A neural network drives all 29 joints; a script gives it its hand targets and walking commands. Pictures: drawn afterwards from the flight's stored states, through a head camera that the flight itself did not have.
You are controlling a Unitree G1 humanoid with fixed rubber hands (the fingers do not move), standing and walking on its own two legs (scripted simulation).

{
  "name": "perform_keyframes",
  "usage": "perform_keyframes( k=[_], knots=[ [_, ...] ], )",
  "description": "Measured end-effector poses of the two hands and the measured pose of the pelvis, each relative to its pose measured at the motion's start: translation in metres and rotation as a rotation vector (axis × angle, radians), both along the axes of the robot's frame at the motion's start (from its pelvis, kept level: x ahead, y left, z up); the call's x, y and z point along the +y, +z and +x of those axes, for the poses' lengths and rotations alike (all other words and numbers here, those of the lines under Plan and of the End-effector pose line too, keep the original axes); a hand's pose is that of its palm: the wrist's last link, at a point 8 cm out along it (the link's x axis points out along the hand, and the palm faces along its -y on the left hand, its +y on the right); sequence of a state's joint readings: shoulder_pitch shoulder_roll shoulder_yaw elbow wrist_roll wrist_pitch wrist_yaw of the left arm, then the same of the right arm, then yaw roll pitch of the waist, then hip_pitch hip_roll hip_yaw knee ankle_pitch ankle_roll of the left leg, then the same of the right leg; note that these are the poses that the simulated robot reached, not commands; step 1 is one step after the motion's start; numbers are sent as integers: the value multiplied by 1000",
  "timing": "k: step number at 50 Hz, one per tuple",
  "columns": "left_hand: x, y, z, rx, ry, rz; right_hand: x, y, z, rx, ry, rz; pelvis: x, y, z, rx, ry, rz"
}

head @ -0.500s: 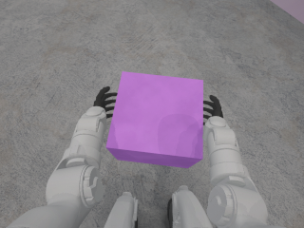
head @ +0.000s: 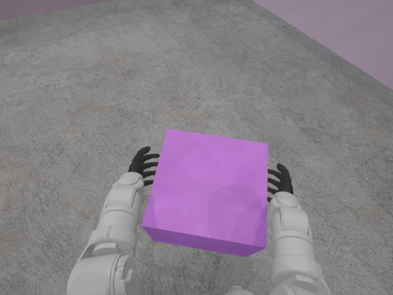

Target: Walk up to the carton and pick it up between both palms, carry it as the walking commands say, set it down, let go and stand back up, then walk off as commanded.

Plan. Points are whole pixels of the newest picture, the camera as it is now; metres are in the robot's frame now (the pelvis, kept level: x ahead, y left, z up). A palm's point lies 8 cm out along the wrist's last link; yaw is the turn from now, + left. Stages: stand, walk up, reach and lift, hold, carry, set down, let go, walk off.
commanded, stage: reach and lift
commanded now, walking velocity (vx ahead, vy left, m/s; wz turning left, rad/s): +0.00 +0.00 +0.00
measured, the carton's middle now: (207, 194) +0.36 -0.02 -0.07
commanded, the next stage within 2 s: none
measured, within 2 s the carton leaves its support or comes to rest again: neither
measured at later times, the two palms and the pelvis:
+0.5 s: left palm (127, 170) +0.34 +0.15 +0.07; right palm (293, 186) +0.30 -0.18 +0.07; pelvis +0.00 +0.00 +0.02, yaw +0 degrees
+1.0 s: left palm (110, 175) +0.32 +0.17 +0.09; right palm (285, 181) +0.30 -0.16 +0.09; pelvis +0.00 +0.00 +0.03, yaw +0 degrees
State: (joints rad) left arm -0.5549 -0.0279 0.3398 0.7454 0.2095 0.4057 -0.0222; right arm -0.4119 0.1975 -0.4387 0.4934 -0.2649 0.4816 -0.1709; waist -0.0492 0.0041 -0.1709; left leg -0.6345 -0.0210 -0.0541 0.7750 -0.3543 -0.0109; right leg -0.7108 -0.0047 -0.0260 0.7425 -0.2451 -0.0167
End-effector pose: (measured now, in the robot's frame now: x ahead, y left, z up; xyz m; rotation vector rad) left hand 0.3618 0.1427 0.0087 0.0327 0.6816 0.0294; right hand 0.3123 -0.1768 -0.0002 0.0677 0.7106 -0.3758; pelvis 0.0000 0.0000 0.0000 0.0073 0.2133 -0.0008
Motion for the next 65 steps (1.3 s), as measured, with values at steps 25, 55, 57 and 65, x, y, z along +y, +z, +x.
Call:
perform_keyframes(
  k=[25, 55, 57, 65],
  knots=[
    [5, 61, -17, -41, -31, -17, 1, 70, -10, -49, 9, -8, 1, 21, 0, -212, 2, 0],
    [29, 84, -44, -29, 70, 20, 23, 82, -6, -42, 100, 35, 0, 28, 3, -295, 3, 3],
    [29, 84, -44, -26, 76, 18, 23, 81, -5, -37, 107, 37, -2, 29, 4, -294, 3, 5],
    [28, 79, -43, -20, 86, 5, 23, 84, 0, -34, 117, 8, -5, 29, 6, -291, 2, 9]
  ],
)
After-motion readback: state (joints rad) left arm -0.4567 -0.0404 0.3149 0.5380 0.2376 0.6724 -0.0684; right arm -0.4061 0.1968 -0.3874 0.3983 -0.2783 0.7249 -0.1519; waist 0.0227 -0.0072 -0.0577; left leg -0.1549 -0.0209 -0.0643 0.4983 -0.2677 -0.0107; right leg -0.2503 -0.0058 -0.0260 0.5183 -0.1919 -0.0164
